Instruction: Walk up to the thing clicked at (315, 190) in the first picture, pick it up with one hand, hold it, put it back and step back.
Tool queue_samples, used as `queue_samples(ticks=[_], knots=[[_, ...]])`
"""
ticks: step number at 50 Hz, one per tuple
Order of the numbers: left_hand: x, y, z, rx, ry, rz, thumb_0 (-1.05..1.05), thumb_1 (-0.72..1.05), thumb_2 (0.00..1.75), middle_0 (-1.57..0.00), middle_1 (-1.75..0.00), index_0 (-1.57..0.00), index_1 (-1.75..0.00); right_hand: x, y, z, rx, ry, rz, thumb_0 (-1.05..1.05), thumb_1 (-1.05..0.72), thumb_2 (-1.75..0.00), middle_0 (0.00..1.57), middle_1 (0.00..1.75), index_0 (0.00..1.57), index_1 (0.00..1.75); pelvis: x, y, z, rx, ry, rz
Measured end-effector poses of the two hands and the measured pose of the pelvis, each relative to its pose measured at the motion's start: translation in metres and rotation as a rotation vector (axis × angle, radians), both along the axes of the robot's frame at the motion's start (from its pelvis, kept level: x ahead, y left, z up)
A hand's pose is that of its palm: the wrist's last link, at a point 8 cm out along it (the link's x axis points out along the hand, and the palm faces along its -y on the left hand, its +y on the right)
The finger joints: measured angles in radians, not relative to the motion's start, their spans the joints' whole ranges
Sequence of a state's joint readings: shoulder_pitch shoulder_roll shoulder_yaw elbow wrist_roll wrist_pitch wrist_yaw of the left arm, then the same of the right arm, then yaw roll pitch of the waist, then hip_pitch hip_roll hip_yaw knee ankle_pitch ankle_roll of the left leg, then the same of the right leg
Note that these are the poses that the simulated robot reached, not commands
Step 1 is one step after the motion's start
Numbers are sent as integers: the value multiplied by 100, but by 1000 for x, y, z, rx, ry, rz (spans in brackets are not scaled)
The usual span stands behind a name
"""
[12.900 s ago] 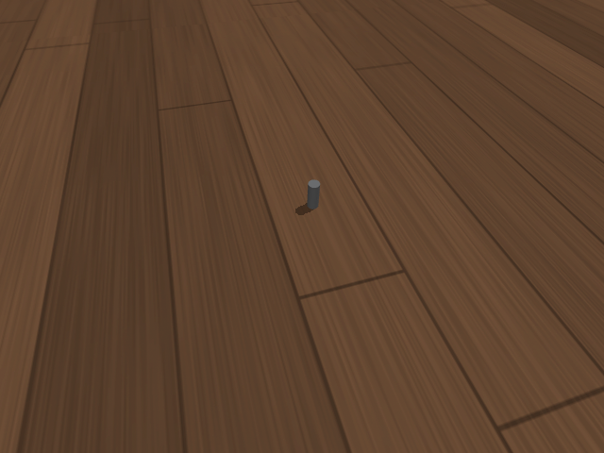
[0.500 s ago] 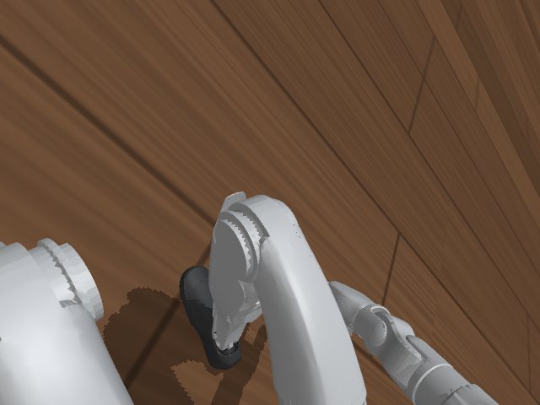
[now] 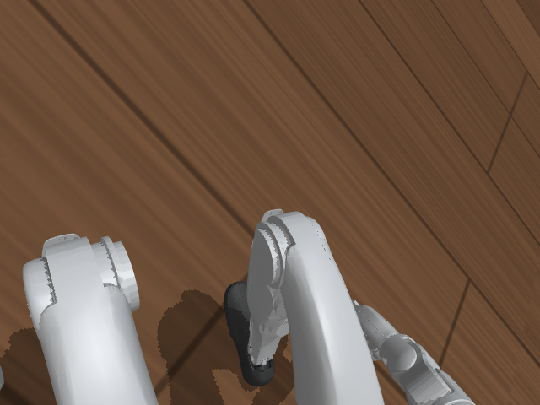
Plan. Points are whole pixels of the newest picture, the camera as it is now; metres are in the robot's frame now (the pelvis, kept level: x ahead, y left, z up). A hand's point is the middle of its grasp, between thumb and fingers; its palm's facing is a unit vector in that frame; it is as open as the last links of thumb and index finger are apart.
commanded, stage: settle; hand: left
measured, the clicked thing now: out of the picture +0.43 +0.34 -0.13
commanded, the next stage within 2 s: lift in 1.26 s
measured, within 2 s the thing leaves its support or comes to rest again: neither
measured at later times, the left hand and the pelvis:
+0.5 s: hand out of the picture +0.43 +0.34 -0.02, palm faces +0.41 -0.91 -0.05, open 8.1 cm; pelvis +0.02 -0.01 +0.03, yaw +5 degrees
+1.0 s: hand out of the picture +0.43 +0.33 +0.02, palm faces +0.43 -0.90 -0.04, open 8.1 cm; pelvis +0.02 -0.02 +0.05, yaw +7 degrees
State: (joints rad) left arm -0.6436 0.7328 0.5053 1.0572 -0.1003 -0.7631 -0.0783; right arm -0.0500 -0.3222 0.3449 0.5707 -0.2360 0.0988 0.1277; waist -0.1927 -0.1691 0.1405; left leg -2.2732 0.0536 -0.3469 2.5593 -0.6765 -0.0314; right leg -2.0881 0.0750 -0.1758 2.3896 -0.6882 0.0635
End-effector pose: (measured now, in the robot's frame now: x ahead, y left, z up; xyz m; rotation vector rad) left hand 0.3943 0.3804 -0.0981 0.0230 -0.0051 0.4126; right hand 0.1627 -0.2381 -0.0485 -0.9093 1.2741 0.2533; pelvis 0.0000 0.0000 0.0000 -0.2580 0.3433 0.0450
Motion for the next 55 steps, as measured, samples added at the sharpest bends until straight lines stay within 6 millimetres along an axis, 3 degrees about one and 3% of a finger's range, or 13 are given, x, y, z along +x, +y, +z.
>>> queue_samples(ticks=[12, 23, 36, 55], knots=[[-16, 7, 40, 5, 49, 10, -4, -29, 119, -81, -120, -87, -126, 9, 1, -9, 101, -35, -121, 0, -89, -89, 21, 30, 20, 30, 8, -6, 16, 42, 100, 30], [-8, 4, 77, 13, 38, 16, -4, -28, 119, -81, -119, -87, -125, 18, -11, -11, 135, -50, -185, 0, -88, -89, 20, 30, 20, 30, 15, -12, 30, 74, 161, 48], [-1, -6, 98, 3, 45, 23, -4, -28, 119, -81, -119, -87, -125, 9, -24, -12, 147, -34, -252, 0, -89, -89, 20, 30, 20, 30, 18, -17, 40, 102, 195, 54], [-4, -10, 122, 0, 44, 39, -4, -28, 119, -80, -120, -87, -126, 2, -22, -2, 166, -53, -289, 0, -89, -89, 20, 30, 20, 30, 15, -18, 54, 115, 210, 67]])
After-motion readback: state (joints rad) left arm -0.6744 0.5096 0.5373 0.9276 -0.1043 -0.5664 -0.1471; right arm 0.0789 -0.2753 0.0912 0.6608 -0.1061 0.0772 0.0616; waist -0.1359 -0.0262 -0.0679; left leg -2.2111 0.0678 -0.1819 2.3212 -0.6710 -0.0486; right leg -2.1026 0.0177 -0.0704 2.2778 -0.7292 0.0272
